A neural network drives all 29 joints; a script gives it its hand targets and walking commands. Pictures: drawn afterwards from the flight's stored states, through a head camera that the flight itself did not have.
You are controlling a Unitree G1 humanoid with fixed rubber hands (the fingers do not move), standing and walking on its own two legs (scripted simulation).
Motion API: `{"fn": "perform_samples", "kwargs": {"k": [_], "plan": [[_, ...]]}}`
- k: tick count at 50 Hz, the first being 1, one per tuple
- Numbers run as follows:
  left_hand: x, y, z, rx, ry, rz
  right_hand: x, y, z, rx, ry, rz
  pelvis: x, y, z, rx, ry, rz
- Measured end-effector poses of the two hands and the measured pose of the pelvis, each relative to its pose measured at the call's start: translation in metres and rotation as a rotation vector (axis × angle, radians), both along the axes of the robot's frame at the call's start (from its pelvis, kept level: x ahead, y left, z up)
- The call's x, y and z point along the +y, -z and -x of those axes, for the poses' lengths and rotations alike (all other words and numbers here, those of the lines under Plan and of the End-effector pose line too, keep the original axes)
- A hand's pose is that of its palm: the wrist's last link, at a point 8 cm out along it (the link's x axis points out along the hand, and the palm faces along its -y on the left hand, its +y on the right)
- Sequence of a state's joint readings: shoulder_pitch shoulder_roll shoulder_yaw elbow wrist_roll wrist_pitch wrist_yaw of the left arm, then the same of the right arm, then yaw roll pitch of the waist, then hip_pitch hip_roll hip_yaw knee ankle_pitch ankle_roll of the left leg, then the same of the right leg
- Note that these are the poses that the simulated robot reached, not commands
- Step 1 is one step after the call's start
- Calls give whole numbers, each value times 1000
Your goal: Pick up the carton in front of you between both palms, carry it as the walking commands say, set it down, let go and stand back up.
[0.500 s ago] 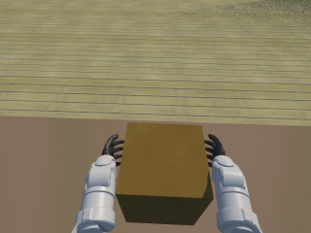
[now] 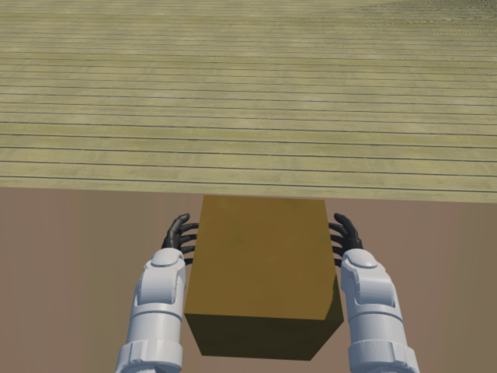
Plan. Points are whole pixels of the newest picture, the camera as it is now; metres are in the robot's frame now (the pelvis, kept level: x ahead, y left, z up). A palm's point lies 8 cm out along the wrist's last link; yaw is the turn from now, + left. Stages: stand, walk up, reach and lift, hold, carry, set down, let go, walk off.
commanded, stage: reach and lift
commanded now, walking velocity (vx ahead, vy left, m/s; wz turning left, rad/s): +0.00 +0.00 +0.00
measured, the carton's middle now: (259, 282) +0.28 +0.00 -0.04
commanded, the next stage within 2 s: hold in 0.28 s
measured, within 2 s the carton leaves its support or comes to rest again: neither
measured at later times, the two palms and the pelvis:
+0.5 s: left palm (170, 255) +0.28 +0.15 +0.05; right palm (357, 256) +0.28 -0.15 +0.05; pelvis +0.00 +0.00 +0.00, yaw +0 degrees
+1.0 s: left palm (170, 255) +0.28 +0.15 +0.05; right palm (356, 256) +0.28 -0.15 +0.05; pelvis -0.01 +0.00 +0.00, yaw +0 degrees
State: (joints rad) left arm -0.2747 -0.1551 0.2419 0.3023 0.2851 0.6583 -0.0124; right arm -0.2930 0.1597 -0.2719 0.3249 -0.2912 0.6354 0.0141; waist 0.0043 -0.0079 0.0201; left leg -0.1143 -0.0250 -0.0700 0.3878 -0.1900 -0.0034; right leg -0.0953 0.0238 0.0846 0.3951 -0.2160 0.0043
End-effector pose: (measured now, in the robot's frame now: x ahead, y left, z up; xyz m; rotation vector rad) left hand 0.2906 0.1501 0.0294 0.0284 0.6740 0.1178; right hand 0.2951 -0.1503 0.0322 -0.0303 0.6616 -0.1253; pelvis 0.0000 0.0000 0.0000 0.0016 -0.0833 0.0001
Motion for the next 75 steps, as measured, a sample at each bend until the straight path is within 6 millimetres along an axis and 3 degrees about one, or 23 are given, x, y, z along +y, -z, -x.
{"fn": "perform_samples", "kwargs": {"k": [15, 23, 39, 75], "plan": [[-1, -6, 4, -2, -1, -6, -1, -6, 2, -2, -8, 4, -2, -1, -4, -17, -5, 0], [-2, -21, 10, -33, 0, -2, -2, -21, 9, -33, -2, 1, -2, -2, -1, -38, -6, 0], [-1, -20, 14, -18, -11, 17, -1, -20, 14, -18, 13, -15, 0, 0, 13, -58, -2, 0], [-2, -19, 12, -10, 0, -4, -2, -19, 11, -10, -5, 2, -3, -2, 3, -48, -5, 0]]}}
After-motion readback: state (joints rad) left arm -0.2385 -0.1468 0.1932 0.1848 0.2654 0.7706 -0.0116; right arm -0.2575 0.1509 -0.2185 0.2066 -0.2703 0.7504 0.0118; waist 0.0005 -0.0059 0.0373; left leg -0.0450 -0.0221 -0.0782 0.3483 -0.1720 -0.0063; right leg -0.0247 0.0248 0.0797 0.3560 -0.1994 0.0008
